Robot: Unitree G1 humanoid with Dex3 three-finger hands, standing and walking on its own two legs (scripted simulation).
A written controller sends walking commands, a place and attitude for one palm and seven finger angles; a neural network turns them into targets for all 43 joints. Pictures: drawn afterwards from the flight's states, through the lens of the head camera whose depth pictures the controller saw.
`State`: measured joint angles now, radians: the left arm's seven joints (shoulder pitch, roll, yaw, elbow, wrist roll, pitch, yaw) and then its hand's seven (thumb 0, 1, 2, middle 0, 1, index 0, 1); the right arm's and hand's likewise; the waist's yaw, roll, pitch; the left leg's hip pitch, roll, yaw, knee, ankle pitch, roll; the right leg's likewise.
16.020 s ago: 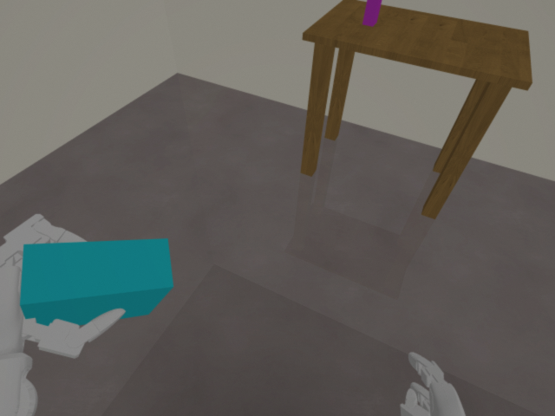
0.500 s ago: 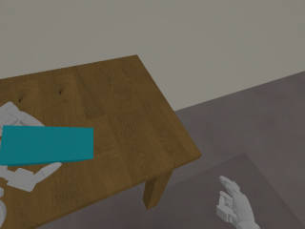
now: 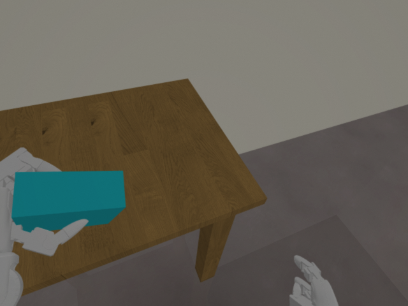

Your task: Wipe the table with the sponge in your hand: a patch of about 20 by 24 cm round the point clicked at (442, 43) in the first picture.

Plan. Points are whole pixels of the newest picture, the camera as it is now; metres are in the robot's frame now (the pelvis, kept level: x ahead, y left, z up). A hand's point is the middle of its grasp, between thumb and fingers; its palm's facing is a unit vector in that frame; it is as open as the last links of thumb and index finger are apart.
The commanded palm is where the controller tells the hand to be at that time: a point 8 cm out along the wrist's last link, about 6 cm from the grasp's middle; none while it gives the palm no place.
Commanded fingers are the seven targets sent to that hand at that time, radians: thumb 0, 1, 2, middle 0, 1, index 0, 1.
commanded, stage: come to a stop and stand still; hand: left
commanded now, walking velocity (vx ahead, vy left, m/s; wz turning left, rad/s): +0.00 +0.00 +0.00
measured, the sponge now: (86, 202) +0.23 +0.21 +0.13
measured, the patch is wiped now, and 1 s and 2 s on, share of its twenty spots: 0.00 0.00 0.00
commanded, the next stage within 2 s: look again from close up in 2.00 s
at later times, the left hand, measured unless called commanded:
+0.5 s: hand (62, 192) +0.23 +0.24 +0.15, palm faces +0.36 -0.85 -0.38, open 9.8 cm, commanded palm +0.16 +0.27 +0.18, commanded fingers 0.00 0.10 1.30 -1.20 -1.60 -1.20 -1.60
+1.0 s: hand (40, 182) +0.25 +0.28 +0.15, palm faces +0.40 -0.79 -0.46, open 9.8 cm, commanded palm +0.18 +0.29 +0.18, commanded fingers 0.00 0.10 1.30 -1.20 -1.60 -1.20 -1.60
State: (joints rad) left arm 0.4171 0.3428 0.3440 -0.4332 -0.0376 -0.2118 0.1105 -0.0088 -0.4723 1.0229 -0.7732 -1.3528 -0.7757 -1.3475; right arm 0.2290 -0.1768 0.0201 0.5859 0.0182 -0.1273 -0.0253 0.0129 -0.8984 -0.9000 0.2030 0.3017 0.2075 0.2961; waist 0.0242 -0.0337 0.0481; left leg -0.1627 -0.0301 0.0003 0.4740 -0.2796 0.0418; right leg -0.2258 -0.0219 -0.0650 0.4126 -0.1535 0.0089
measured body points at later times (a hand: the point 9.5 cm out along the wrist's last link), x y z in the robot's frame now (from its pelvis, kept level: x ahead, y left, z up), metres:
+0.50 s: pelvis +0.01 -0.01 +0.00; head +0.03 +0.02 +0.45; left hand +0.21 +0.28 +0.17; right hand +0.17 -0.24 -0.07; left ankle -0.01 +0.09 -0.74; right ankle +0.04 -0.13 -0.74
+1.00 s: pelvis +0.04 +0.00 -0.01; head +0.11 +0.04 +0.44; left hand +0.22 +0.32 +0.17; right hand +0.23 -0.23 -0.08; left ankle -0.01 +0.09 -0.74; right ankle +0.04 -0.12 -0.74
